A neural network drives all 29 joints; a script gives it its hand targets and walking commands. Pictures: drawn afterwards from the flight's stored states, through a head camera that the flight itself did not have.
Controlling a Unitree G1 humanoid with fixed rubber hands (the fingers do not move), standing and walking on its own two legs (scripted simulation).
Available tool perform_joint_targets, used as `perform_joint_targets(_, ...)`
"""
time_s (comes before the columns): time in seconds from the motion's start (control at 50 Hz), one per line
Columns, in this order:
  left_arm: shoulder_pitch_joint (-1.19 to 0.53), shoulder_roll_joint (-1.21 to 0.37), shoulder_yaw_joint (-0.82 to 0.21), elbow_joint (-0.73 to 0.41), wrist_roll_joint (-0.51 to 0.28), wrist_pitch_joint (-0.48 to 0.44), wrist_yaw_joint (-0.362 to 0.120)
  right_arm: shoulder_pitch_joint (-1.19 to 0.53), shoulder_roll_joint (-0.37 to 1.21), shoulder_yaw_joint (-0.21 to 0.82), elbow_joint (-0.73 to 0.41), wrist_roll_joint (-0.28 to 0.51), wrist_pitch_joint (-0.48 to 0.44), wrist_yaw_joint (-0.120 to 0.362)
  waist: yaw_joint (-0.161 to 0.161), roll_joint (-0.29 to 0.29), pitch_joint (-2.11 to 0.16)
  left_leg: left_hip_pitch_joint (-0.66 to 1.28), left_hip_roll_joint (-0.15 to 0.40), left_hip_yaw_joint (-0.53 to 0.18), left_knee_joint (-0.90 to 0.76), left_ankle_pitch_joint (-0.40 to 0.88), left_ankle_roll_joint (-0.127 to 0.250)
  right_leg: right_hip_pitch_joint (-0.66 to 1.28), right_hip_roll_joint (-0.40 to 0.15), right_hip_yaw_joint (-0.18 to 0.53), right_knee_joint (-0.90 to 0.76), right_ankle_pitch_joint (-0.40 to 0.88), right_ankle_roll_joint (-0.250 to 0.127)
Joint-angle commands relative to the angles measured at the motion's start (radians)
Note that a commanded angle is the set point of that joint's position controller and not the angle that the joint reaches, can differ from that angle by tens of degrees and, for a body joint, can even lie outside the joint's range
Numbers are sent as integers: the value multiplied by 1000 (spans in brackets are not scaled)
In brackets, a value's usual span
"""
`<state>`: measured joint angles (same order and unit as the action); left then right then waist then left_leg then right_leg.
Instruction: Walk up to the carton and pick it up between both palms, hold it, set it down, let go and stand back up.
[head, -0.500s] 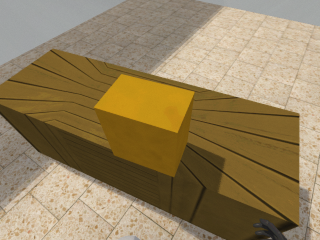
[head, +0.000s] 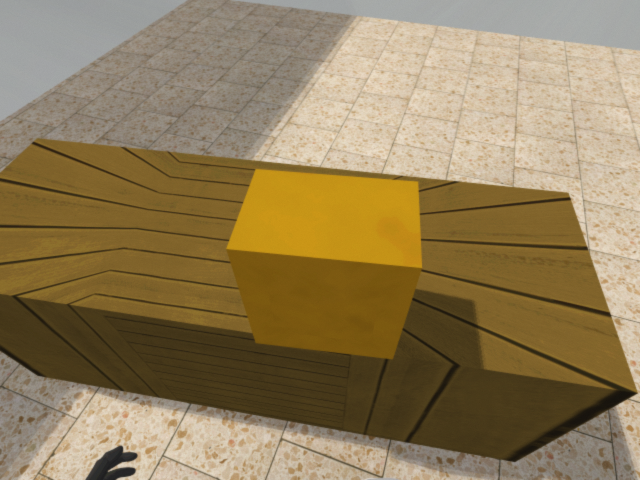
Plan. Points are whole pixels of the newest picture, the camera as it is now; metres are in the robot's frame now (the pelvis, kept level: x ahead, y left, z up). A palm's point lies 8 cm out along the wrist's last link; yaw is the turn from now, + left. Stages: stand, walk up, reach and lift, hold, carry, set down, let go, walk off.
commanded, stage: walk up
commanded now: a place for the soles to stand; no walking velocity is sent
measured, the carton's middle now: (328, 270) +0.45 -0.04 -0.06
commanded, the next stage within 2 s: none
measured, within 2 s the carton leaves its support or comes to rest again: neither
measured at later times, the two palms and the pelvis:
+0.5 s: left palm (58, 461) +0.21 +0.33 -0.09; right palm out of the picture +0.09 -0.19 -0.07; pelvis +0.05 +0.09 +0.01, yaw -12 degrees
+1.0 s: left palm (104, 399) +0.27 +0.28 -0.07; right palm out of the picture +0.07 -0.22 -0.08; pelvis +0.06 +0.07 +0.01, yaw -19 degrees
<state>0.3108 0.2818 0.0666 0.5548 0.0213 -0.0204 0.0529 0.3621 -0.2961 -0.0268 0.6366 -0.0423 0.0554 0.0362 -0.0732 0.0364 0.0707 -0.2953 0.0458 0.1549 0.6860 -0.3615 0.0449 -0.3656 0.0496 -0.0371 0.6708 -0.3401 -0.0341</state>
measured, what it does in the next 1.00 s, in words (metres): steps on the spot, turning right: left foot, then right foot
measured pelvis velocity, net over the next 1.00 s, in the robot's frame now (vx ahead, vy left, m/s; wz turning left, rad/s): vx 0.06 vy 0.07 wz -0.33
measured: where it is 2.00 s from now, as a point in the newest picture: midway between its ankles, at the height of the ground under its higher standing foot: outside the picture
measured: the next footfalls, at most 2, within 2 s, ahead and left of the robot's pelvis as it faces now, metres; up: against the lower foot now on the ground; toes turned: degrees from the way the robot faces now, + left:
left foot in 0.24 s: +0.12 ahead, +0.20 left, +0.00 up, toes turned -18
right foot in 0.54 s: +0.03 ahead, -0.04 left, +0.00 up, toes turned -19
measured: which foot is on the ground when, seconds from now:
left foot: down 0.00-0.02, up 0.04-0.22, down 0.24-1.00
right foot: down 0.00-0.24, up 0.26-0.52, down 0.54-1.00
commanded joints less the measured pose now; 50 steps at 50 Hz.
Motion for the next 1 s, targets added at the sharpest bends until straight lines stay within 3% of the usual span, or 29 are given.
perform_joint_targets(0.0, 142, 132, 38, -72, 33, -36, 10, -3, -93, -3, -87, 12, -24, -1, 113, -122, -92, -268, 142, -122, 62, -17, 3, 360, -238, 455, -270, -35, -108)
perform_joint_targets(0.02, 145, 210, 59, -66, 35, -28, 18, 0, -88, -5, -107, 7, -14, -1, 107, -214, -108, -338, 27, -92, 187, -235, -59, 341, -405, 749, -328, -131, -227)
perform_joint_targets(0.04, 170, 188, 60, -43, 37, -18, 27, -41, -137, -24, -113, -12, 2, -6, 136, -121, -75, -361, 51, -166, 284, -264, -61, 300, -413, 747, -316, -163, -277)
perform_joint_targets(0.06, 151, 170, 49, -40, 35, -16, 33, -71, -133, -26, -116, -11, 7, -6, 136, -122, -37, -401, 50, -183, 332, -224, -66, 279, -383, 693, -309, -120, -274)
perform_joint_targets(0.1, 58, 143, 34, -54, 34, -12, 31, -30, -115, -27, -102, -3, -1, -7, 101, -122, -25, -326, 68, -199, 292, -154, -76, 183, -300, 530, -291, -9, -220)
perform_joint_targets(0.14, -21, 141, 26, -64, 27, -5, 11, 21, -79, -23, -84, 14, -20, -4, 79, -183, -57, -133, 36, -145, 150, -96, -81, 57, -209, 369, -247, 143, -167)
perform_joint_targets(0.18, -73, 161, 26, -59, 10, 10, -15, 50, -74, -29, -77, 25, -41, -4, 45, -184, -85, 60, -25, -63, -34, 63, -65, -51, -141, 280, -145, 200, -114)
perform_joint_targets(0.2, -77, 159, 20, -53, -4, 18, -28, 57, -94, -37, -83, 20, -51, -10, 30, -140, -85, 142, -38, -58, -124, 155, -53, -117, -120, 266, -87, 174, -76)
perform_joint_targets(0.22, -56, 123, 5, -54, -17, 21, -39, 55, -134, -45, -95, 5, -62, -19, 27, -41, -88, 190, 46, -167, -184, 135, -23, -186, -73, 234, 12, 102, -28)
perform_joint_targets(0.24, -3, 66, -11, -64, -20, 27, -41, 27, -228, -63, -124, 4, -68, -31, 36, 151, -91, 115, 306, -497, -357, -35, 85, -216, 27, 159, 194, -114, 32)
perform_joint_targets(0.26, 17, 106, 10, -52, -5, 38, -29, -5, -247, -72, -126, 13, -63, -42, 35, 142, -29, -8, 420, -592, -407, -84, 190, -171, 4, 160, 324, -273, 49)
perform_joint_targets(0.28, 14, 121, 19, -41, 0, 46, -28, -30, -215, -61, -127, 15, -64, -50, 41, 85, 29, -34, 417, -564, -396, -34, 222, -186, -23, 181, 405, -253, 53)
perform_joint_targets(0.3, 17, 114, 21, -30, -2, 49, -30, -38, -188, -53, -123, 12, -66, -54, 45, 66, 42, -10, 383, -489, -368, 47, 213, -205, -38, 182, 413, -231, 55)
perform_joint_targets(0.36, 22, 80, 15, -2, 3, 40, -40, -28, -156, -39, -109, -1, -68, -53, 36, 107, -15, 97, 277, -290, -298, 244, 140, -150, -48, 131, 238, -178, 65)
perform_joint_targets(0.42, -20, 57, 5, -7, 1, 34, -53, -12, -166, -37, -111, 9, -62, -51, 24, 145, -55, 117, 246, -212, -239, 391, 119, -41, -30, 69, 88, -116, 62)
perform_joint_targets(0.48, -4, 63, 4, -2, 0, 22, -60, -58, -185, -28, -129, 30, -52, -44, 74, 111, -65, 19, 230, -168, -196, 345, 81, 138, -20, 40, -151, 100, 37)
perform_joint_targets(0.5, -5, 85, 6, -2, 7, 15, -60, -53, -177, -21, -137, 37, -52, -37, 81, 86, -74, -36, 220, -151, -184, 290, 50, 209, -43, 89, -189, 176, 17)
perform_joint_targets(0.52, -9, 126, 13, -6, 19, 8, -58, -25, -152, -11, -149, 45, -57, -30, 79, 18, -110, -94, 196, -119, -152, 196, 14, 278, -121, 219, -174, 248, -21)
perform_joint_targets(0.54, -47, 175, 22, -6, 6, 7, -58, 3, -112, 2, -150, 53, -58, -27, 52, -72, -134, -51, 114, -77, -152, 38, -25, 208, -185, 324, -178, 202, -69)
perform_joint_targets(0.56, -55, 175, 18, 5, -18, 10, -60, -16, -107, 0, -145, 44, -53, -31, 63, -79, -109, 46, 83, -83, -162, -6, -30, 79, -182, 321, -189, 131, -87)
perform_joint_targets(0.58, -68, 150, 6, 12, -29, 12, -61, -32, -118, -5, -145, 38, -53, -32, 66, -70, -74, 68, 85, -92, -193, 12, -25, 28, -148, 286, -185, 126, -68)
perform_joint_targets(0.62, -74, 121, -9, 15, -25, 14, -61, -27, -156, -17, -137, 34, -63, -32, 70, -50, -49, 59, 129, -101, -232, 71, -6, 37, -94, 219, -133, 206, -27)
perform_joint_targets(0.66, -63, 118, -11, 16, -15, 14, -64, -7, -177, -23, -135, 30, -70, -32, 71, -40, -63, 44, 163, -100, -246, 94, 14, 81, -82, 203, -94, 262, -18)
perform_joint_targets(0.8, -83, 140, -5, -2, -20, 12, -66, -20, -162, -21, -150, 31, -54, -31, 69, -56, -73, 84, 140, -43, -203, 65, 10, 36, -75, 254, -104, 265, -35)
perform_joint_targets(0.98, -87, 160, -1, -15, -21, 13, -65, -16, -164, -26, -150, 27, -47, -31, 66, -75, -82, 158, 117, -28, -162, 73, 3, -40, -64, 321, -137, 254, -52)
